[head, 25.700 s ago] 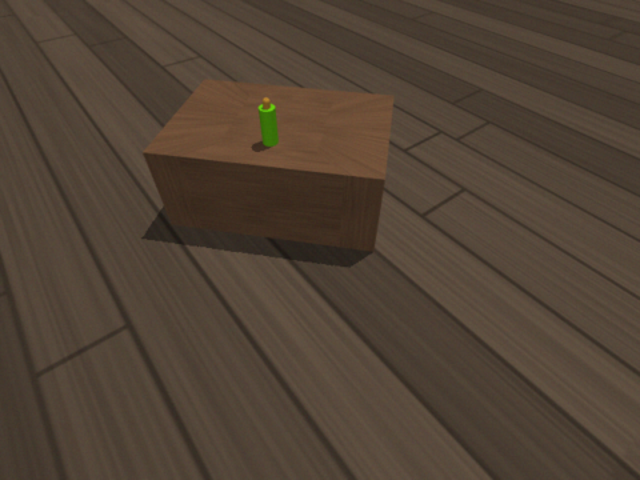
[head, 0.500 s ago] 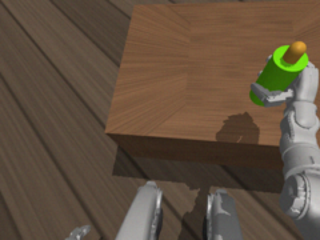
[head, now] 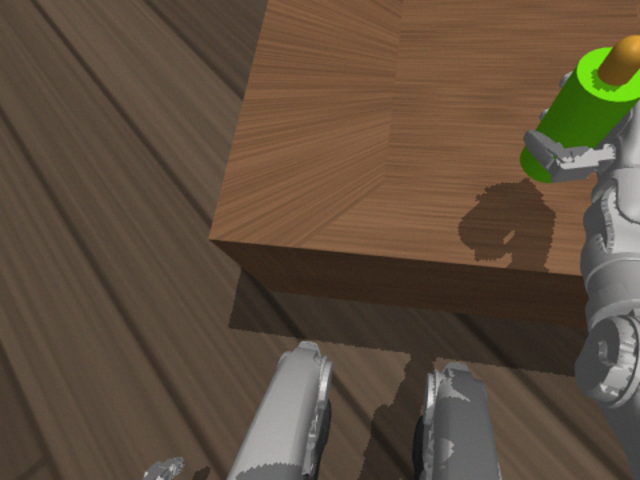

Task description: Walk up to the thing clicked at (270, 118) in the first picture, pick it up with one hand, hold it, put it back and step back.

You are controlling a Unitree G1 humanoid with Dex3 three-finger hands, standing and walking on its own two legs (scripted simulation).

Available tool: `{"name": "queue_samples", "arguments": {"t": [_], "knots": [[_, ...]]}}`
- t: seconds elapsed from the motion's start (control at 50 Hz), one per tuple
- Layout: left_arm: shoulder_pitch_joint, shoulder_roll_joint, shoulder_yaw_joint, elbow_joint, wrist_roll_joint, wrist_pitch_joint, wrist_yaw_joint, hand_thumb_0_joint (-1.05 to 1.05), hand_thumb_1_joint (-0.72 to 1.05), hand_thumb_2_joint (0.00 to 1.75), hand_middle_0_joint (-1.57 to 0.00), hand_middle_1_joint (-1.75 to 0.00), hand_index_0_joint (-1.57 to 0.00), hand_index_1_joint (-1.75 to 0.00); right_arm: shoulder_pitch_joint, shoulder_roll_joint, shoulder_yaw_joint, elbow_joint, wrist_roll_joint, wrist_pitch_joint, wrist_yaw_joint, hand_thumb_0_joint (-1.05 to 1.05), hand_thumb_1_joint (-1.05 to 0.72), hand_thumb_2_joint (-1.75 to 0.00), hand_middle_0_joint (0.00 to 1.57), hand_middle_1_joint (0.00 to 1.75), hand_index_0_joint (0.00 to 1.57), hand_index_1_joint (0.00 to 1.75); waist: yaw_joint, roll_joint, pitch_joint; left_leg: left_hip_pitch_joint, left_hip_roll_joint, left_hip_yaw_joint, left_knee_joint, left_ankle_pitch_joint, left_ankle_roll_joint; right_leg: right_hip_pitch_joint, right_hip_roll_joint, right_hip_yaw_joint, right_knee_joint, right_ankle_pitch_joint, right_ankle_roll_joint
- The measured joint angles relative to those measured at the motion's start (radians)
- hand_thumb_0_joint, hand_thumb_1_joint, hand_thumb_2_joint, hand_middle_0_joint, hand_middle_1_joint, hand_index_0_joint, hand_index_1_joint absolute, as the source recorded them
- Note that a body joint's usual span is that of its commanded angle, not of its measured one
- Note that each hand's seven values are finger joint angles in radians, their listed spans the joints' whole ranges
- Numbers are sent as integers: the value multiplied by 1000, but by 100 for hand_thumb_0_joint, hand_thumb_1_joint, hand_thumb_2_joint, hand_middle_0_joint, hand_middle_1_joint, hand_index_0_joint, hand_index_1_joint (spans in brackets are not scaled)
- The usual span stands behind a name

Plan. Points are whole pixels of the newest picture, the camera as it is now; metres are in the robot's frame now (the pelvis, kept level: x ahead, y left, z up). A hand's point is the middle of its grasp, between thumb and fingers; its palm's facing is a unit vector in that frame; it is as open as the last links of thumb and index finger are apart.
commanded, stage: lower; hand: right
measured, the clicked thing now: (583, 113) +0.54 -0.20 +0.04
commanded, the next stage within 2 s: loosen in 0.84 s
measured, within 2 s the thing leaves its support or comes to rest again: rests again in 0.84 s
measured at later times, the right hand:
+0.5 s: hand (549, 150) +0.55 -0.20 -0.05, palm faces +0.16 +0.99 -0.02, open 9.1 cm
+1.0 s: hand (540, 161) +0.55 -0.20 -0.08, palm faces +0.15 +0.99 -0.03, open 9.1 cm
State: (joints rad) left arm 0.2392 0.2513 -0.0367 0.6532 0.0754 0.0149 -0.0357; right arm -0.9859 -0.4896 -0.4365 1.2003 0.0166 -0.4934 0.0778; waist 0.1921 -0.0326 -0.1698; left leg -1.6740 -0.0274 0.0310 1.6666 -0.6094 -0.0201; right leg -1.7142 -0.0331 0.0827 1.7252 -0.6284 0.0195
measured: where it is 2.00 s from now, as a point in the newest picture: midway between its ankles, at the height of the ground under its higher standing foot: (365, 473)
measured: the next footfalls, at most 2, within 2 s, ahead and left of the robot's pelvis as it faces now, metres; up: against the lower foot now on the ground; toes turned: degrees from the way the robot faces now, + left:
none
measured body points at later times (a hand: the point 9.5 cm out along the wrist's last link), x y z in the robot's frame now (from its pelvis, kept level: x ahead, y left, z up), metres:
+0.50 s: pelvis -0.01 +0.00 -0.06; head +0.22 -0.03 +0.33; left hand +0.04 +0.28 -0.18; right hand +0.54 -0.25 -0.05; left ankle +0.07 +0.13 -0.50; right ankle +0.06 -0.13 -0.50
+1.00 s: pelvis -0.02 +0.00 -0.09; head +0.22 -0.03 +0.29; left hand +0.02 +0.28 -0.21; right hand +0.54 -0.25 -0.08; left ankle +0.07 +0.13 -0.50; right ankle +0.06 -0.13 -0.50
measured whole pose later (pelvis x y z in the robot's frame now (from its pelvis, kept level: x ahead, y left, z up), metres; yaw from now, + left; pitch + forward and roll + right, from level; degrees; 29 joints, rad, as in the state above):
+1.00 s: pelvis -0.02 +0.00 -0.09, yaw +0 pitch +38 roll +5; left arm 0.23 0.28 -0.04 0.63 0.07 0.05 -0.04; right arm -1.06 -0.55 -0.46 1.13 -0.01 -0.42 0.09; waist 0.21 -0.03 -0.13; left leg -1.97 -0.02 0.03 1.97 -0.66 -0.03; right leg -2.01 -0.02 0.09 2.02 -0.67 0.02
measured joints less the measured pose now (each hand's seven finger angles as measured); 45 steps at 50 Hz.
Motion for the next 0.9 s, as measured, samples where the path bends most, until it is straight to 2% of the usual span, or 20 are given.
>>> {"name": "queue_samples", "arguments": {"t": [0.16, 0.28, 0.44, 0.76, 0.9], "knots": [[-1, 12, -1, -16, 5, 6, -7, 1, 90, 90, -20, -30, -19, -29, -11, -22, -29, -8, -12, -18, 16, -1, 34, -112, 76, 113, 80, 116, 11, 1, 4, -96, -2, 2, 90, -19, -1, -95, 1, 5, 89, -19, 2], [-13, 12, -1, -14, 6, 14, -9, 1, 90, 90, -20, -30, -19, -29, -13, -26, -28, -49, -14, 0, 15, -1, 34, -112, 76, 114, 79, 116, 9, 6, 20, -145, 0, 2, 143, -29, -2, -143, 5, 7, 140, -27, 4], [-20, 12, -1, -11, 1, 21, -7, 1, 90, 90, -20, -30, -19, -29, -37, -32, -23, -54, -14, 25, 11, -1, 34, -112, 76, 114, 79, 117, 7, 7, 20, -185, 1, 2, 186, -38, -2, -183, 8, 9, 182, -35, 5], [-17, 23, -2, -27, -5, 37, -10, 1, 90, 90, -20, -30, -19, -29, -51, -42, -39, -70, -22, 58, 17, -1, 34, -112, 76, 115, 79, 117, 13, 5, 30, -260, 2, -2, 268, -48, -6, -258, 12, 8, 262, -43, 4], [-14, 22, -2, -22, -5, 39, -7, 1, 90, 90, -20, -30, -19, -29, -67, -53, -30, -69, -29, 62, 12, -1, 34, -112, 76, 114, 79, 117, 16, 9, 30, -284, 4, -2, 291, -47, -4, -282, 16, 9, 282, -40, 5]]}}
